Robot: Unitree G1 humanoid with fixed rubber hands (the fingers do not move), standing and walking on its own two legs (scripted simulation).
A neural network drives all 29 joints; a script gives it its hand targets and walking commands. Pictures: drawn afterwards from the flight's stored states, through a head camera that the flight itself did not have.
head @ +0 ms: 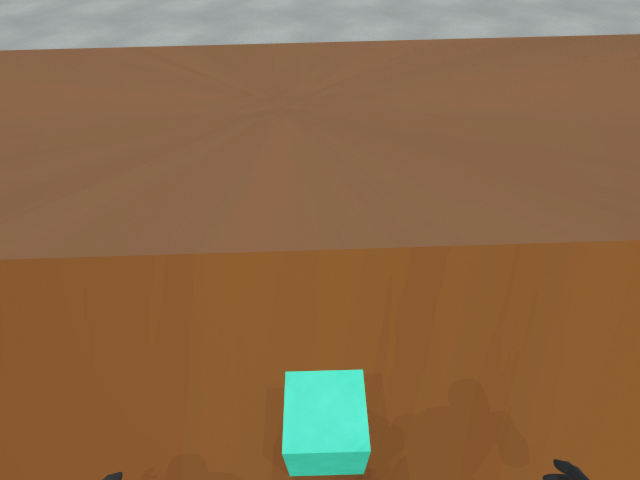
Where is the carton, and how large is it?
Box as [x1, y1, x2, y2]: [282, 370, 370, 475]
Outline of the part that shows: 362,370 285,372 282,455 290,475 363,473 370,452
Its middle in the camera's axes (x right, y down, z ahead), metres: +0.01 +0.51 +1.07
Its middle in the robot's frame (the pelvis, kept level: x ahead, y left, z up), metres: +0.39 +0.02 -0.66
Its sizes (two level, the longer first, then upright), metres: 0.210 0.200 0.250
